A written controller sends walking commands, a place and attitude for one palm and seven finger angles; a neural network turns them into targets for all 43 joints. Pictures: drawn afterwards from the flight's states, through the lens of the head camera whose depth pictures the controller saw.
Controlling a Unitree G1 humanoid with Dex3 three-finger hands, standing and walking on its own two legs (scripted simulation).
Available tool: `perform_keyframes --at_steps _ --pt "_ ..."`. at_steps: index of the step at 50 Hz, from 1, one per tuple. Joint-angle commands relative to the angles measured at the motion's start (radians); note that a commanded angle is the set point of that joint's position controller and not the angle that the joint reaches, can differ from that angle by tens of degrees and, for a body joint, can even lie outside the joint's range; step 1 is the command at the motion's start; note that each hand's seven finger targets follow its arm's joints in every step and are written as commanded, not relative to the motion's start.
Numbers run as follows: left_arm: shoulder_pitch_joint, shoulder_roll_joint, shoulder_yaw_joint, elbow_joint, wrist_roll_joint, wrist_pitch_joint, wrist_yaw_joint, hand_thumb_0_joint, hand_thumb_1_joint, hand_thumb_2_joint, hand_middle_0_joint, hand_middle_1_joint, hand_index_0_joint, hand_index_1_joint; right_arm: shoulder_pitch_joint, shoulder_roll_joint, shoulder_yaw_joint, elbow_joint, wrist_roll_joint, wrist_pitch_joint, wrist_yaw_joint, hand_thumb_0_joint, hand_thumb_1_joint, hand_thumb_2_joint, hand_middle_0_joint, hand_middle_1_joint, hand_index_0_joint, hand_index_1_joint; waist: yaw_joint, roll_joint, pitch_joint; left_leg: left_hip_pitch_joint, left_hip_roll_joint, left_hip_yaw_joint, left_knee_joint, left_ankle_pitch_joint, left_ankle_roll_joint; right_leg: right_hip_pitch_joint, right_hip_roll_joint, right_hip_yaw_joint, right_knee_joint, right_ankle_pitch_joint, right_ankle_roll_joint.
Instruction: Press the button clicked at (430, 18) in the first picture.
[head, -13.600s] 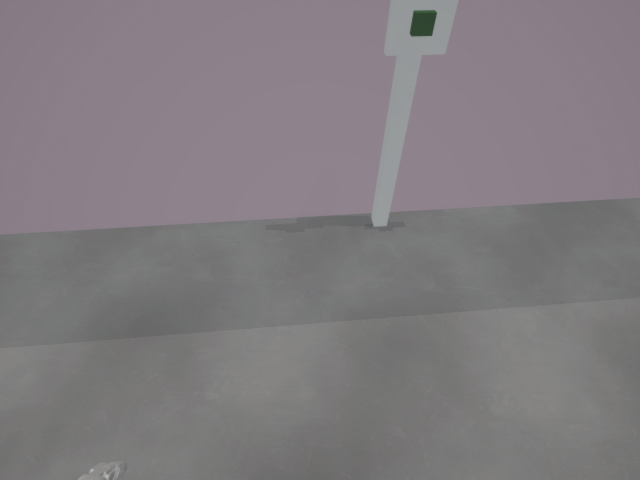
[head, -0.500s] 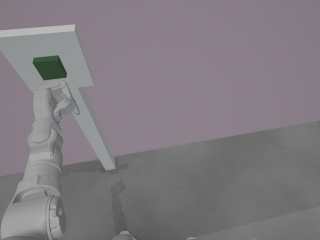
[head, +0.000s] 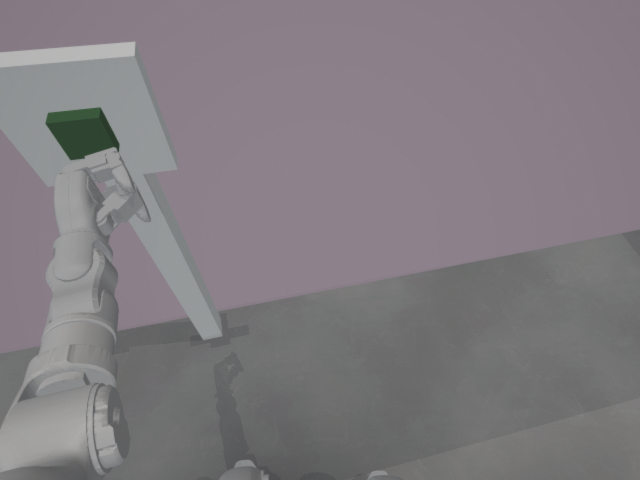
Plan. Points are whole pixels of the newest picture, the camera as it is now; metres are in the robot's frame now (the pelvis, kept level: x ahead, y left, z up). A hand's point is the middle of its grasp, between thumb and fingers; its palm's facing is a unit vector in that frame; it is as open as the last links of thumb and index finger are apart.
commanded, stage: aim a knuckle at the button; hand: left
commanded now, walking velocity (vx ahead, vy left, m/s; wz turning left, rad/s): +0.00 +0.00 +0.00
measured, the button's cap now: (85, 132) +0.52 +0.30 +0.12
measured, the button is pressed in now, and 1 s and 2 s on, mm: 0 1 14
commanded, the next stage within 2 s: press the button with the knuckle in 0.24 s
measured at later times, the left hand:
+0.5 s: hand (139, 200) +0.43 +0.22 +0.09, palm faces +0.24 -0.97 -0.01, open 3.1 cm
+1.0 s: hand (125, 175) +0.47 +0.24 +0.09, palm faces +0.23 -0.97 +0.00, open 3.1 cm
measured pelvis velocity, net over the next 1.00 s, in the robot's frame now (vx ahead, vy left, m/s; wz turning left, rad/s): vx -0.01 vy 0.00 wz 0.00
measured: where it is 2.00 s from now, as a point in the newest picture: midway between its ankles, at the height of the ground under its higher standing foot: outside the picture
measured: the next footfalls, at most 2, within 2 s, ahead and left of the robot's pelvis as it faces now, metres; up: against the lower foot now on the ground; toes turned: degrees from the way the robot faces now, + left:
none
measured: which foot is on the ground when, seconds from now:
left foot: down 0.00-1.00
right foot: down 0.00-1.00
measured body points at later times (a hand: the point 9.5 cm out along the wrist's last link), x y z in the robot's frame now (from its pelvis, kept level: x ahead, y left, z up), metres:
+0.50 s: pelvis -0.01 -0.01 +0.00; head +0.06 +0.00 +0.45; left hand +0.41 +0.27 +0.09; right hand +0.08 -0.27 -0.12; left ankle +0.02 +0.13 -0.70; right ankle -0.02 -0.13 -0.70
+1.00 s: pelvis -0.01 +0.00 +0.00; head +0.08 +0.01 +0.44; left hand +0.45 +0.29 +0.10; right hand +0.01 -0.28 -0.12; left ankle +0.02 +0.13 -0.70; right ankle -0.02 -0.13 -0.70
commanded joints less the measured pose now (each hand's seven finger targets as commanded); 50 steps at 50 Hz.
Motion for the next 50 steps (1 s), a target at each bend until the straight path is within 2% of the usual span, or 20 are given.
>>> perform_keyframes --at_steps 1,4,5,9,11,15,17,20,26,29,30,32,34,36,40,41,43,46,47,50 --pt "-0.340 0.211 0.013 -0.220 -0.021 -0.042 0.004 0.000 0.900 0.900 -1.300 -1.500 -1.300 -1.500 0.069 -0.156 -0.058 -0.095 0.005 -0.030 -0.005 0.000 -0.900 -0.900 0.200 0.300 0.200 0.300 0.013 0.051 -0.364 0.325 -0.055 -0.028 -0.078 0.353 0.037 0.093 0.050 -0.010 -0.086 0.395 -0.019" --pt "-0.323 0.215 0.020 -0.246 -0.023 -0.035 0.013 0.000 0.900 0.900 -1.300 -1.500 -1.300 -1.500 0.061 -0.155 -0.057 -0.108 0.005 -0.030 -0.004 0.000 -0.900 -0.900 0.200 0.300 0.200 0.300 0.018 0.013 -0.350 0.298 -0.059 -0.023 -0.084 0.336 0.040 0.119 0.049 -0.009 -0.089 0.402 -0.018" --pt "-0.313 0.222 0.024 -0.269 -0.019 -0.042 0.018 0.000 0.900 0.900 -1.300 -1.500 -1.300 -1.500 0.056 -0.154 -0.057 -0.113 0.004 -0.030 -0.004 0.000 -0.900 -0.900 0.200 0.300 0.200 0.300 0.026 0.044 -0.361 0.307 -0.060 -0.021 -0.081 0.347 0.039 0.126 0.048 -0.004 -0.085 0.409 -0.021" --pt "-0.321 0.192 -0.001 -0.293 -0.016 -0.046 0.026 0.000 0.900 0.900 -1.300 -1.500 -1.300 -1.500 0.044 -0.147 -0.055 -0.116 0.008 -0.034 -0.004 0.000 -0.900 -0.900 0.200 0.300 0.200 0.300 0.013 0.040 -0.347 0.315 -0.061 -0.016 -0.082 0.327 0.040 0.118 0.049 -0.001 -0.093 0.402 -0.017" --pt "-0.350 0.216 0.011 -0.291 -0.014 -0.051 0.026 0.000 0.900 0.900 -1.300 -1.500 -1.300 -1.500 0.043 -0.150 -0.054 -0.108 0.008 -0.035 -0.009 0.000 -0.900 -0.900 0.200 0.300 0.200 0.300 0.009 0.041 -0.341 0.306 -0.061 -0.019 -0.084 0.311 0.039 0.118 0.046 0.002 -0.094 0.391 -0.018" --pt "-0.379 0.149 -0.051 -0.323 -0.014 -0.058 0.021 0.000 0.900 0.900 -1.300 -1.500 -1.300 -1.500 0.036 -0.143 -0.054 -0.106 0.007 -0.043 -0.010 0.000 -0.900 -0.900 0.200 0.300 0.200 0.300 -0.004 0.073 -0.361 0.355 -0.059 -0.028 -0.080 0.330 0.036 0.095 0.046 -0.005 -0.091 0.383 -0.022" --pt "-0.343 0.155 -0.036 -0.295 -0.022 -0.052 0.025 0.000 0.900 0.900 -1.300 -1.500 -1.300 -1.500 0.034 -0.146 -0.055 -0.100 0.009 -0.046 -0.008 0.000 -0.900 -0.900 0.200 0.300 0.200 0.300 0.008 0.057 -0.357 0.349 -0.061 -0.028 -0.082 0.319 0.035 0.099 0.047 -0.005 -0.097 0.378 -0.021" --pt "-0.405 0.212 0.000 -0.223 -0.016 -0.042 0.030 0.000 0.900 0.900 -1.300 -1.500 -1.300 -1.500 0.036 -0.153 -0.048 -0.088 0.006 -0.042 -0.016 0.000 -0.900 -0.900 0.200 0.300 0.200 0.300 -0.003 -0.007 -0.297 0.273 -0.067 -0.024 -0.088 0.247 0.042 0.110 0.041 0.004 -0.110 0.347 -0.014" --pt "-0.522 0.246 0.004 -0.150 0.006 -0.077 0.019 0.000 0.900 0.900 -1.300 -1.500 -1.300 -1.500 0.048 -0.149 -0.045 -0.074 0.002 -0.042 -0.021 0.000 -0.900 -0.900 0.200 0.300 0.200 0.300 -0.021 0.043 -0.328 0.279 -0.067 -0.024 -0.076 0.226 0.044 0.081 0.037 0.016 -0.105 0.322 -0.012" --pt "-0.498 0.267 0.024 -0.122 0.006 -0.090 0.005 0.000 0.900 0.900 -1.300 -1.500 -1.300 -1.500 0.065 -0.153 -0.049 -0.073 -0.001 -0.038 -0.016 0.000 -0.900 -0.900 0.200 0.300 0.200 0.300 -0.007 0.071 -0.379 0.296 -0.067 -0.023 -0.063 0.276 0.042 0.094 0.040 0.015 -0.090 0.362 -0.016" --pt "-0.487 0.255 0.023 -0.108 0.003 -0.088 0.001 0.000 0.900 0.900 -1.300 -1.500 -1.300 -1.500 0.075 -0.154 -0.050 -0.075 -0.003 -0.036 -0.012 0.000 -0.900 -0.900 0.200 0.300 0.200 0.300 -0.008 0.058 -0.388 0.297 -0.068 -0.024 -0.060 0.286 0.042 0.097 0.042 0.011 -0.085 0.370 -0.016" --pt "-0.448 0.306 0.065 -0.058 -0.003 -0.072 -0.009 0.000 0.900 0.900 -1.300 -1.500 -1.300 -1.500 0.081 -0.163 -0.049 -0.079 0.000 -0.028 -0.013 0.000 -0.900 -0.900 0.200 0.300 0.200 0.300 0.002 0.000 -0.359 0.241 -0.067 -0.018 -0.067 0.268 0.046 0.123 0.042 0.015 -0.093 0.377 -0.011" --pt "-0.485 0.298 0.047 -0.063 -0.002 -0.063 -0.019 0.000 0.900 0.900 -1.300 -1.500 -1.300 -1.500 0.082 -0.162 -0.048 -0.083 0.001 -0.021 -0.014 0.000 -0.900 -0.900 0.200 0.300 0.200 0.300 -0.008 0.024 -0.344 0.234 -0.069 -0.010 -0.068 0.261 0.049 0.117 0.040 0.019 -0.098 0.385 -0.008" --pt "-0.474 0.338 0.080 -0.062 -0.002 -0.066 -0.022 0.000 0.900 0.900 -1.300 -1.500 -1.300 -1.500 0.092 -0.166 -0.051 -0.088 0.001 -0.016 -0.015 0.000 -0.900 -0.900 0.200 0.300 0.200 0.300 0.000 0.018 -0.366 0.229 -0.069 -0.010 -0.067 0.265 0.051 0.133 0.042 0.024 -0.097 0.389 -0.008" --pt "-0.557 0.367 0.083 -0.057 0.003 -0.082 -0.029 0.000 0.900 0.900 -1.300 -1.500 -1.300 -1.500 0.109 -0.168 -0.050 -0.075 -0.002 -0.011 -0.020 0.000 -0.900 -0.900 0.200 0.300 0.200 0.300 -0.029 0.019 -0.338 0.212 -0.066 -0.011 -0.062 0.241 0.054 0.114 0.042 0.030 -0.105 0.366 -0.004" --pt "-0.542 0.388 0.098 -0.036 0.007 -0.084 -0.032 0.000 0.900 0.900 -1.300 -1.500 -1.300 -1.500 0.115 -0.171 -0.051 -0.075 -0.001 -0.009 -0.021 0.000 -0.900 -0.900 0.200 0.300 0.200 0.300 -0.022 0.021 -0.355 0.214 -0.065 -0.015 -0.062 0.243 0.053 0.112 0.044 0.029 -0.100 0.362 -0.006" --pt "-0.585 0.398 0.090 -0.039 0.013 -0.092 -0.041 0.000 0.900 0.900 -1.300 -1.500 -1.300 -1.500 0.122 -0.173 -0.051 -0.067 -0.003 -0.009 -0.023 0.000 -0.900 -0.900 0.200 0.300 0.200 0.300 -0.033 0.072 -0.374 0.233 -0.064 -0.016 -0.056 0.244 0.051 0.087 0.044 0.028 -0.096 0.346 -0.007" --pt "-0.613 0.368 0.059 0.013 0.011 -0.088 -0.055 0.000 0.900 0.900 -1.300 -1.500 -1.300 -1.500 0.132 -0.176 -0.051 -0.056 -0.003 -0.007 -0.022 0.000 -0.900 -0.900 0.200 0.300 0.200 0.300 -0.056 0.074 -0.355 0.245 -0.059 -0.025 -0.049 0.242 0.051 0.038 0.048 0.022 -0.099 0.323 -0.007" --pt "-0.629 0.392 0.070 0.032 0.012 -0.082 -0.056 0.000 0.900 0.900 -1.300 -1.500 -1.300 -1.500 0.141 -0.182 -0.048 -0.051 -0.005 -0.005 -0.023 0.000 -0.900 -0.900 0.200 0.300 0.200 0.300 -0.056 0.078 -0.348 0.236 -0.057 -0.031 -0.049 0.230 0.048 0.023 0.048 0.018 -0.097 0.300 -0.009" --pt "-0.651 0.419 0.090 0.031 0.016 -0.082 -0.054 0.000 0.900 0.900 -1.300 -1.500 -1.300 -1.500 0.158 -0.188 -0.051 -0.049 -0.012 -0.004 -0.021 0.000 -0.900 -0.900 0.200 0.300 0.200 0.300 -0.053 0.096 -0.400 0.267 -0.053 -0.041 -0.039 0.273 0.047 0.014 0.052 0.012 -0.082 0.312 -0.012"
